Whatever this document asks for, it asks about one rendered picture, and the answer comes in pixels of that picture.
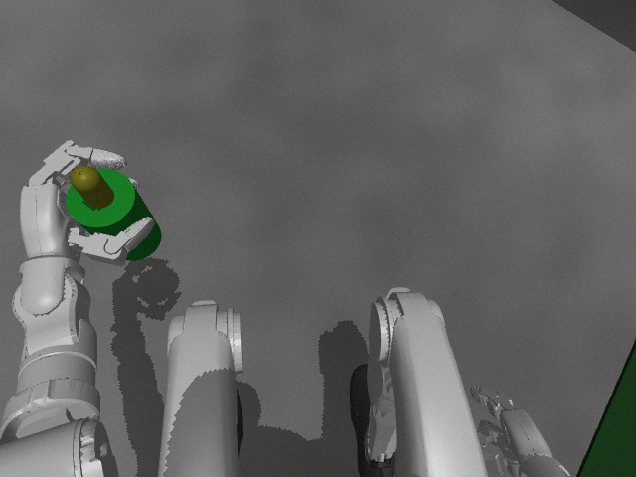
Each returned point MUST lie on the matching left robot arm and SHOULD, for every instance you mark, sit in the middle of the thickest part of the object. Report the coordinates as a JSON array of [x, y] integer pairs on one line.
[[51, 426]]

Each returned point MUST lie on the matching right robot foot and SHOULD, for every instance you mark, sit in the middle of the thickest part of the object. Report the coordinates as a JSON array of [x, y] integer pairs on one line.
[[360, 410]]

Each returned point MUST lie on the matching right robot hand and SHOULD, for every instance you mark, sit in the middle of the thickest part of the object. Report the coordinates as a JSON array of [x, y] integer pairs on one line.
[[506, 446]]

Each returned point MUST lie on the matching left robot hand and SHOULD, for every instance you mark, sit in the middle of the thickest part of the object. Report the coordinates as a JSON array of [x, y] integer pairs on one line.
[[48, 228]]

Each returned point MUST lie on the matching right robot arm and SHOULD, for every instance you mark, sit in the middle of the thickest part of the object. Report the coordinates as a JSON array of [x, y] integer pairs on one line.
[[542, 466]]

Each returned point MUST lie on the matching bottle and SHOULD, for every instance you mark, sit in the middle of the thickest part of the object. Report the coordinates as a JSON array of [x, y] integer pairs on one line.
[[105, 201]]

